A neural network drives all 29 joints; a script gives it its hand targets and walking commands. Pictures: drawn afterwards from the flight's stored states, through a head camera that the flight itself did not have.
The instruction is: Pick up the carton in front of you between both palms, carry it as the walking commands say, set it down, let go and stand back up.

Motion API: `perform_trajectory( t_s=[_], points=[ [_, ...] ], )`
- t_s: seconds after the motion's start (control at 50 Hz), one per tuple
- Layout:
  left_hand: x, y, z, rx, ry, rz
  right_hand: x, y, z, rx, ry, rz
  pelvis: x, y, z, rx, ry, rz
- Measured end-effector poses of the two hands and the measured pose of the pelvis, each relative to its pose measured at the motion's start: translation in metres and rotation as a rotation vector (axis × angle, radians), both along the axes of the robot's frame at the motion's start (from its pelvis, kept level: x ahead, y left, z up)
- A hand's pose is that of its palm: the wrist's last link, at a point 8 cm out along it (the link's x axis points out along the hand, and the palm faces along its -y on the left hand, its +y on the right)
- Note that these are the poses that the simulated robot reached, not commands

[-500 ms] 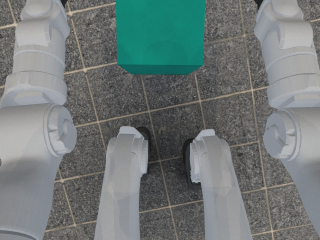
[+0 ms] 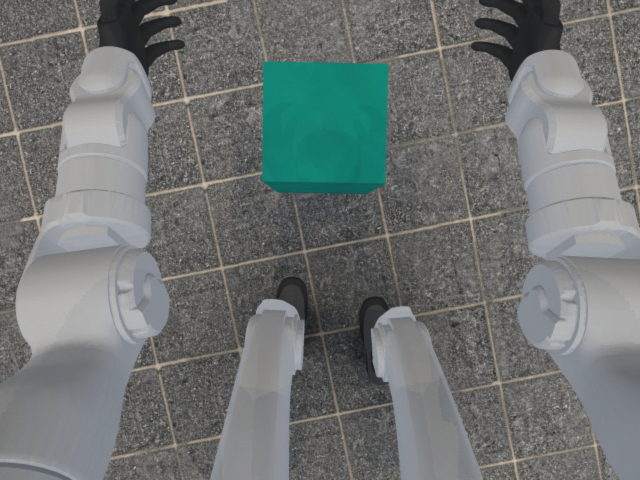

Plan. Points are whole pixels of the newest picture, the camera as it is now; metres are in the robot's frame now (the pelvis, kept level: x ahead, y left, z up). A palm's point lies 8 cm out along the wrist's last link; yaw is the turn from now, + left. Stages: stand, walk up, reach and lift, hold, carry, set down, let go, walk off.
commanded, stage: let go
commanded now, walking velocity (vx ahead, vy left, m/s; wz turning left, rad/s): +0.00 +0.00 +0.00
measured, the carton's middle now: (323, 138) +0.54 +0.03 -0.49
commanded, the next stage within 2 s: stand in 1.36 s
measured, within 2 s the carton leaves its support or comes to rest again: neither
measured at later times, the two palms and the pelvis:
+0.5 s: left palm (46, 175) +0.40 +0.24 +0.00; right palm (636, 165) +0.42 -0.20 +0.00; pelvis +0.06 +0.00 +0.11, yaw +2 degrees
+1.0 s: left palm out of the picture +0.24 +0.23 +0.09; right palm out of the picture +0.26 -0.24 +0.09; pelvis +0.09 -0.01 +0.16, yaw +2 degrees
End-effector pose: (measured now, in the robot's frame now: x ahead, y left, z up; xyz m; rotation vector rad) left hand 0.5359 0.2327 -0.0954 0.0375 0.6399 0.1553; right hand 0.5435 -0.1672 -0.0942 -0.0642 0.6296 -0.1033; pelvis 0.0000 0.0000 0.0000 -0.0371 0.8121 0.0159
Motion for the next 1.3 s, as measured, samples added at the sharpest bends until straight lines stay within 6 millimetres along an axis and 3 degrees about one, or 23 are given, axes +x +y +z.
perform_trajectory(
  t_s=[0.1,0.18,0.42,0.54,0.78,0.9,1.04,1.3],
  points=[
    [-0.008,0.002,0.017,0.032,0.024,-0.017,-0.008,-0.001,0.017,-0.03,0.02,0.022,0.007,0.0,0.025,0.0,-0.012,0.003],
    [-0.027,0.006,0.027,0.077,0.064,-0.041,-0.026,-0.004,0.027,-0.075,0.057,0.052,0.017,0.001,0.046,0.002,-0.035,0.006],
    [-0.11,0.014,0.078,0.093,0.119,-0.062,-0.099,-0.024,0.079,-0.101,0.117,0.09,0.054,0.002,0.098,0.017,-0.178,0.011],
    [-0.147,0.01,0.106,0.085,0.123,-0.065,-0.137,-0.035,0.107,-0.095,0.126,0.087,0.066,0.001,0.115,0.026,-0.265,0.01],
    [-0.244,0.002,0.156,0.084,0.151,-0.078,-0.238,-0.059,0.156,-0.088,0.154,0.075,0.079,-0.005,0.146,0.045,-0.546,0.006],
    [-0.283,-0.001,0.174,0.082,0.16,-0.074,-0.273,-0.066,0.177,-0.088,0.155,0.08,0.086,-0.008,0.155,0.057,-0.702,0.009],
    [-0.298,-0.002,0.183,0.078,0.164,-0.078,-0.286,-0.069,0.186,-0.093,0.162,0.093,0.09,-0.009,0.157,0.067,-0.828,0.012],
    [-0.289,0.003,0.185,0.081,0.178,-0.086,-0.279,-0.059,0.187,-0.088,0.173,0.096,0.094,-0.001,0.156,0.064,-0.899,0.008]
  ],
)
